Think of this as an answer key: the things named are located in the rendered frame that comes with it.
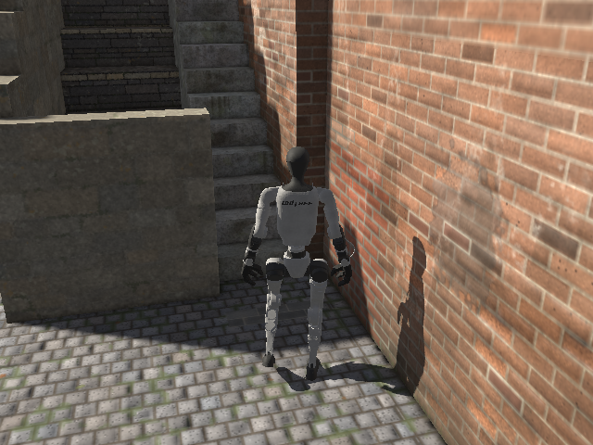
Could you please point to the robot right upper arm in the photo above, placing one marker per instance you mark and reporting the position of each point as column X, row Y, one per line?
column 330, row 209

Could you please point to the robot left upper arm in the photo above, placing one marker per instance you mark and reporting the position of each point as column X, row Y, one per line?
column 267, row 196

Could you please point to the left robot forearm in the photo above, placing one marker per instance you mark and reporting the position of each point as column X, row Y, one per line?
column 252, row 248

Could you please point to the robot right hand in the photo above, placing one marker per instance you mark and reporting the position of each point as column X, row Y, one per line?
column 346, row 271

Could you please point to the robot left hand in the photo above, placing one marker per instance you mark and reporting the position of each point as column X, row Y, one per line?
column 246, row 270

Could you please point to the robot left foot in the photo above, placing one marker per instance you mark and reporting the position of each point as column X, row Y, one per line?
column 268, row 360

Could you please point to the right robot forearm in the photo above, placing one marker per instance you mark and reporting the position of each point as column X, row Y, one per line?
column 341, row 249

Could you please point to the right robot thigh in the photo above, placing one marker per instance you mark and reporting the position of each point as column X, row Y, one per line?
column 318, row 276

